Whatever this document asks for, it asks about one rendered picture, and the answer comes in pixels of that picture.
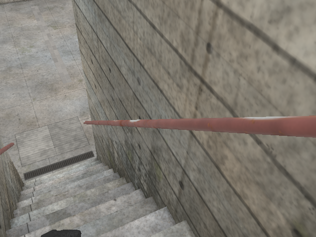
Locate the stairs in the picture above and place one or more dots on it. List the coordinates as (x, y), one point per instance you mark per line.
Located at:
(92, 198)

